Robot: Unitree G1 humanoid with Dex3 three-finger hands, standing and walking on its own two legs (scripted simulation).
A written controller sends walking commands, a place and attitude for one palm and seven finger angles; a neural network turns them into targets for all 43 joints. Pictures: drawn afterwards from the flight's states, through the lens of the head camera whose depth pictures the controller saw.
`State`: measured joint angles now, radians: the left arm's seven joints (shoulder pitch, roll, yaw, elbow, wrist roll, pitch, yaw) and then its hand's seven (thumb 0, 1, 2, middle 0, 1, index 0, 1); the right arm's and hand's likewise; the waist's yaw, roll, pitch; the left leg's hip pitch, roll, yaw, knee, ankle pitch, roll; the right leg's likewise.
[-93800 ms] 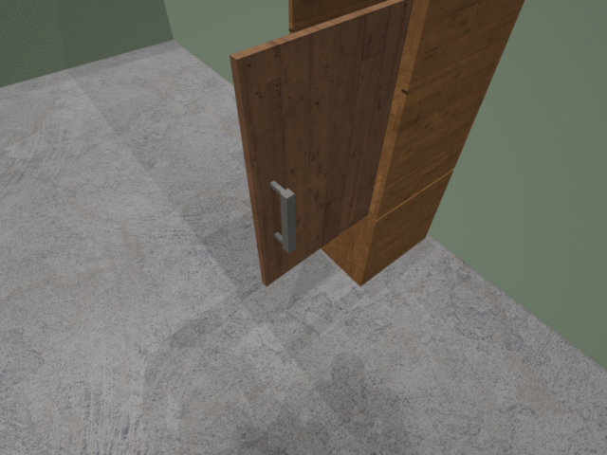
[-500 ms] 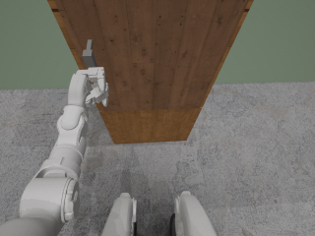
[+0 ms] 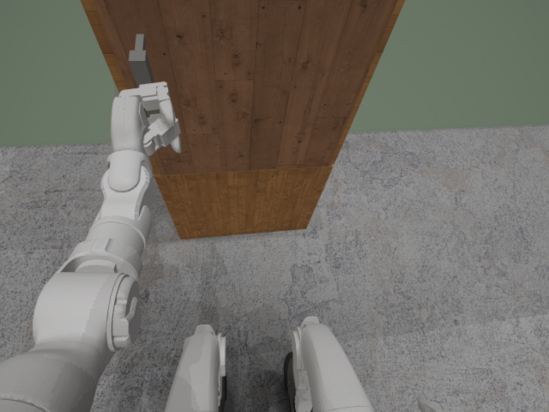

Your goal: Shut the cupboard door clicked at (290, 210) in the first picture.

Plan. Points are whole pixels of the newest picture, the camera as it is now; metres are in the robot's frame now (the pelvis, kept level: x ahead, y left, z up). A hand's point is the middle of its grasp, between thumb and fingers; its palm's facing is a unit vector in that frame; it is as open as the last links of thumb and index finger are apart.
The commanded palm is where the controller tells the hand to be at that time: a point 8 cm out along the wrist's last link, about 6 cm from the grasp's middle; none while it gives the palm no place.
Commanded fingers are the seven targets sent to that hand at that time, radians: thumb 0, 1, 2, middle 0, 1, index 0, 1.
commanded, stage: pull the fist back off the door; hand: left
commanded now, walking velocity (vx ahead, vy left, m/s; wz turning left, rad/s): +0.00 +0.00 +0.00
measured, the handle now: (153, 96) +0.58 +0.15 +0.06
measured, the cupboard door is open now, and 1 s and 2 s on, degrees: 0 0 0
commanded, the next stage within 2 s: draw the hand back to the body in 0.76 s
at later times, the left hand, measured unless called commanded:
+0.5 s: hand (190, 131) +0.50 +0.09 +0.07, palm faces +0.04 -1.00 -0.01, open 3.1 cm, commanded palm +0.45 +0.15 +0.06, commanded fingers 0.00 0.90 0.90 -1.30 -1.50 -1.30 -1.50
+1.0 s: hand (178, 161) +0.43 +0.10 +0.09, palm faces +0.00 -1.00 -0.02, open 3.1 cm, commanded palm +0.40 +0.16 +0.10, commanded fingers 0.00 0.90 0.90 -1.30 -1.50 -1.30 -1.50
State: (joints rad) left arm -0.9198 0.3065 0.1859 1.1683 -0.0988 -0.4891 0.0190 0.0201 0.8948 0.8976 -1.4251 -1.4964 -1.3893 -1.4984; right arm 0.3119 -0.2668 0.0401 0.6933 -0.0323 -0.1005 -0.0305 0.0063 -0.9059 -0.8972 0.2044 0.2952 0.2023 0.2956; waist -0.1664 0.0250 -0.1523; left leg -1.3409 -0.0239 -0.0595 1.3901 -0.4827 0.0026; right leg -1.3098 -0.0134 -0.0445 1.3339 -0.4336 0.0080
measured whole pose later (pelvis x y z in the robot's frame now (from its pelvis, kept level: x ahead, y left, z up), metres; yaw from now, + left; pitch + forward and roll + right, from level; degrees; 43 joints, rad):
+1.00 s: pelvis +0.09 -0.02 +0.04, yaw +0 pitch +20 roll -1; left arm -0.16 0.12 0.04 0.39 -0.12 -0.48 -0.02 0.02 0.90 0.90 -1.30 -1.50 -1.30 -1.50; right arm 0.16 -0.22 -0.02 0.54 -0.02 0.01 0.00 0.01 -0.91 -0.90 0.20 0.29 0.20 0.30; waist -0.02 0.03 -0.16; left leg -1.02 -0.01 -0.05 1.24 -0.58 -0.02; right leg -1.02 0.01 -0.03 1.23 -0.56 -0.02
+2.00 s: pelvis +0.12 -0.01 +0.15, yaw +0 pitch -3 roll +0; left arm 0.42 0.33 0.28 -0.33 -0.06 -0.04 0.10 0.02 0.89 0.90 -0.55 -0.67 -0.55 -0.67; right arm 0.20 -0.21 0.05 0.60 0.01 -0.10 -0.08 0.01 -0.90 -0.90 0.20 0.30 0.20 0.30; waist 0.07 0.08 -0.03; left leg -0.13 -0.02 -0.03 0.49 -0.30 0.01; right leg -0.14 -0.01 0.00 0.49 -0.30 0.01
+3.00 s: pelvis +0.08 +0.00 +0.15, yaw -1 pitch +0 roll +0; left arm 0.53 0.41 0.41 -0.43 -0.06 -0.16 0.14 0.02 0.88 0.90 -0.21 -0.30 -0.21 -0.30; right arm 0.20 -0.24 -0.02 0.58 0.02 0.01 -0.09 0.01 -0.91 -0.90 0.20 0.30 0.20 0.30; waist 0.01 0.05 -0.01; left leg -0.26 -0.03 -0.02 0.49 -0.23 0.02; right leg -0.26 -0.02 0.01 0.47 -0.21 0.02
